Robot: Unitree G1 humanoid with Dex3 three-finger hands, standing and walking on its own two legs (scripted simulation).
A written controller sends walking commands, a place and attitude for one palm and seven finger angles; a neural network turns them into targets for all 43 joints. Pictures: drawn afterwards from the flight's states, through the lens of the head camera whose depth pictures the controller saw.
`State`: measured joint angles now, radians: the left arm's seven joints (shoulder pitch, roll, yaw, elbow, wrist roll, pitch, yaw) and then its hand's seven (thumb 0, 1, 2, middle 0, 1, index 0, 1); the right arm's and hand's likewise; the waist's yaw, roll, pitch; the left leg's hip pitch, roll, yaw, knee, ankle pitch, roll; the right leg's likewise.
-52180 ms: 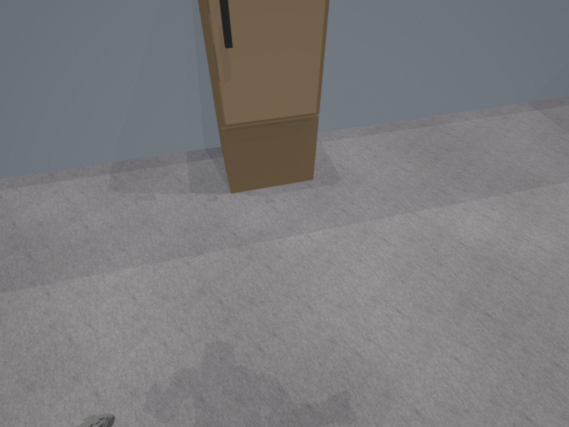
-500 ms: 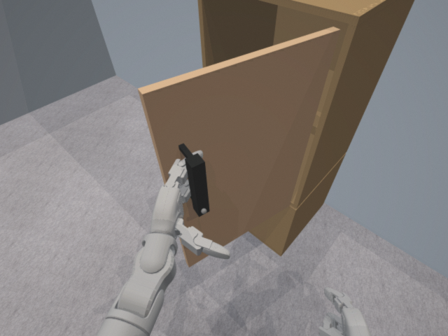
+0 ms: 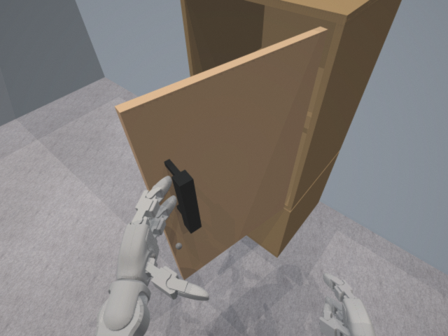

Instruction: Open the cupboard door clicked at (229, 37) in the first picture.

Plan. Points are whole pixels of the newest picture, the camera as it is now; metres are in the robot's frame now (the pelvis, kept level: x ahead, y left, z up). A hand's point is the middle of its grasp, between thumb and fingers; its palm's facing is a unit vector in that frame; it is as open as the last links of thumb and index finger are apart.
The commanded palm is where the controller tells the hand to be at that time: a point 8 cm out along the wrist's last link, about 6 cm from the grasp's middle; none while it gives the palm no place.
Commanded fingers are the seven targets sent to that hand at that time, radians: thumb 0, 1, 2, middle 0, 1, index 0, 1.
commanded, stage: slide the hand sideways off the handle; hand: left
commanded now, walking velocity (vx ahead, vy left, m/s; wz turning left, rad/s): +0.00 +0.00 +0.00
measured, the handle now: (182, 196) +0.33 +0.10 +0.09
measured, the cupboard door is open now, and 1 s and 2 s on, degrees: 77 77 77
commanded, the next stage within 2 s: draw the hand back to the body in 0.52 s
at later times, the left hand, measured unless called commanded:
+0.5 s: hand (149, 274) +0.19 +0.13 +0.08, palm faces +0.04 -1.00 -0.05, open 16.3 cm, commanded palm +0.16 +0.19 +0.09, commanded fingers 0.00 -0.50 0.30 -0.15 -0.30 -0.15 -0.30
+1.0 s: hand (111, 274) +0.18 +0.17 +0.11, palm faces +0.05 -1.00 -0.06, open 16.3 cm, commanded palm +0.15 +0.23 +0.12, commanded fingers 0.00 -0.50 0.30 -0.15 -0.30 -0.15 -0.30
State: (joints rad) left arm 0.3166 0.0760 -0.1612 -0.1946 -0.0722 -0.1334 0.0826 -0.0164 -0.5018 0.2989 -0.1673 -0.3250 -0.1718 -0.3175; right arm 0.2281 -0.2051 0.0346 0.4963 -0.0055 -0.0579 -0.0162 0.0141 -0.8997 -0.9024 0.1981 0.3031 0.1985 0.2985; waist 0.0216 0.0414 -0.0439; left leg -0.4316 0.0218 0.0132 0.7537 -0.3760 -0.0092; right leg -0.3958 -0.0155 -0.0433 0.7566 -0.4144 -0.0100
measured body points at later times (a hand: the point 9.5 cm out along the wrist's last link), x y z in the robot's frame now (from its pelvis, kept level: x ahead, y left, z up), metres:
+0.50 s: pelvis +0.01 -0.02 -0.01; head +0.02 -0.04 +0.44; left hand +0.19 +0.18 +0.09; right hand +0.20 -0.24 -0.09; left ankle +0.01 +0.13 -0.71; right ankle -0.01 -0.11 -0.71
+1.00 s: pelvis -0.01 +0.00 -0.01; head -0.01 -0.02 +0.44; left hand +0.17 +0.22 +0.12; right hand +0.19 -0.21 -0.07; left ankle +0.01 +0.13 -0.71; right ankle -0.01 -0.11 -0.71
